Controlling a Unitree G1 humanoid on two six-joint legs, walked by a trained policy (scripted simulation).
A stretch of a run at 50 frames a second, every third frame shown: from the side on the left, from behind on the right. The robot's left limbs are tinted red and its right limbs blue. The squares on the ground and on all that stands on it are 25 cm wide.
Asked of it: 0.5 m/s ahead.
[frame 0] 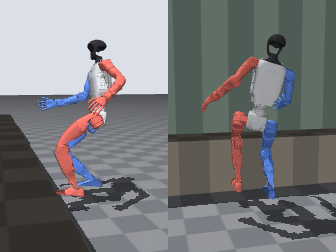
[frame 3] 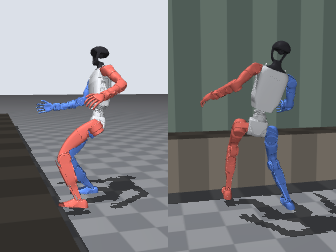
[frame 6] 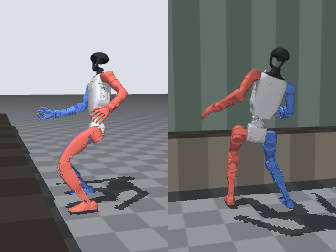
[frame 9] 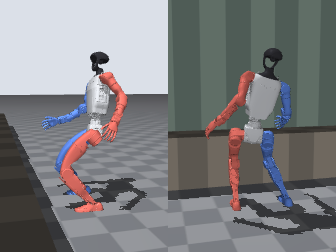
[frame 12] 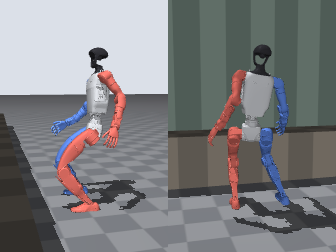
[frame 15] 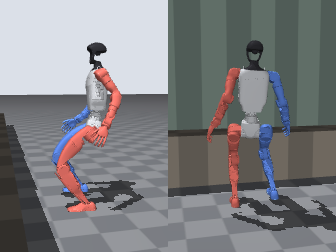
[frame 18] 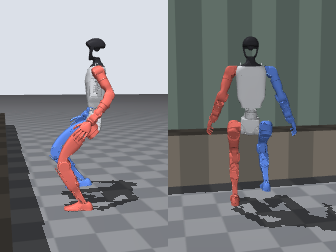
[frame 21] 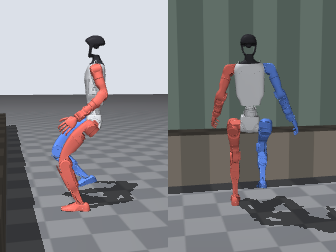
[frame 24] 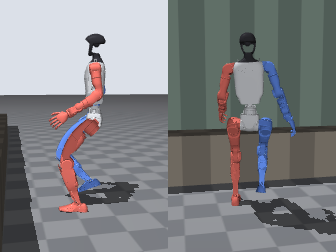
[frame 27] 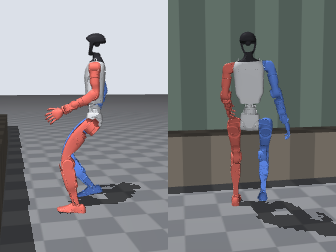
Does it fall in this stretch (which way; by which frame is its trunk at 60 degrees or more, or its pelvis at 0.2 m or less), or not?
no
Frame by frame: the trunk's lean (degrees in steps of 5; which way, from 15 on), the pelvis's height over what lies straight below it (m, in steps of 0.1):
0: 15 to its right, 0.7
3: 20 to its right, 0.7
6: 20 to its right, 0.6
9: 15 to its right, 0.6
12: 10, 0.6
15: 5, 0.7
18: 0, 0.7
21: 0, 0.7
24: 5, 0.7
27: 5, 0.7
